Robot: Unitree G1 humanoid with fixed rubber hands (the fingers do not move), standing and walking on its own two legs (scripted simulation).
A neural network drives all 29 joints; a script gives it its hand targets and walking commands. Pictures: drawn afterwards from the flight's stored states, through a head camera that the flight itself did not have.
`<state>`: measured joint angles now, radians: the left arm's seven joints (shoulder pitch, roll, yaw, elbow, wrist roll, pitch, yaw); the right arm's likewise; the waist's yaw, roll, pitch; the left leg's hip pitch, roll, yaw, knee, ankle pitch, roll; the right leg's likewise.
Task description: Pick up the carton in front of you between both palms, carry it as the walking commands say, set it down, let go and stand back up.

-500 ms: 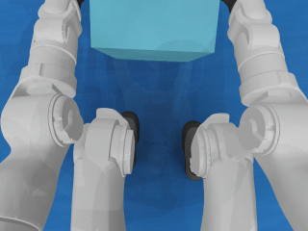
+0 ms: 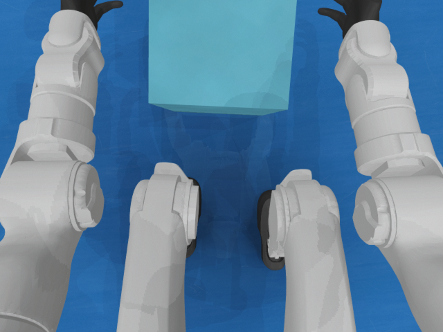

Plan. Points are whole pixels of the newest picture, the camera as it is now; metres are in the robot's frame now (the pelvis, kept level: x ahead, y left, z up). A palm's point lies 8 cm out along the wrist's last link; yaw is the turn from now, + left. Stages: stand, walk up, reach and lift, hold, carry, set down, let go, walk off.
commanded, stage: set down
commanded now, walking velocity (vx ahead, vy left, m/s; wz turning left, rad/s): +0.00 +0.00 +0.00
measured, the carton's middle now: (220, 57) +0.52 +0.05 -0.28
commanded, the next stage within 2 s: let go in 0.78 s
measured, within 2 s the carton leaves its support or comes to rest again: neither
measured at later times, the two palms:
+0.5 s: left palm out of the picture +0.53 +0.25 +0.03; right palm out of the picture +0.54 -0.14 +0.03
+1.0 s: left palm out of the picture +0.49 +0.26 +0.15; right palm out of the picture +0.50 -0.15 +0.15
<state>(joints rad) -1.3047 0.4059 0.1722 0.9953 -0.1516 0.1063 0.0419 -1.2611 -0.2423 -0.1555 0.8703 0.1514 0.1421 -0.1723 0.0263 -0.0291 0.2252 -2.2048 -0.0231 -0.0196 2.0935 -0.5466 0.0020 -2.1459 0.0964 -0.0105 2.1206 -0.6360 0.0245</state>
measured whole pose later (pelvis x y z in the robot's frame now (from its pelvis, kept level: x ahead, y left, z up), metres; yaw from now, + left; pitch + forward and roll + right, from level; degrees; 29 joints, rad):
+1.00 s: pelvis +0.05 +0.01 +0.27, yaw +2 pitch +43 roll -2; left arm -0.87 0.27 0.29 0.80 0.10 0.12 -0.05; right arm -0.82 -0.16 -0.25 0.71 -0.08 0.13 -0.05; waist 0.01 -0.01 -0.08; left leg -1.48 -0.04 -0.04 1.03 -0.29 0.01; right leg -1.43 0.05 0.04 1.04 -0.35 0.02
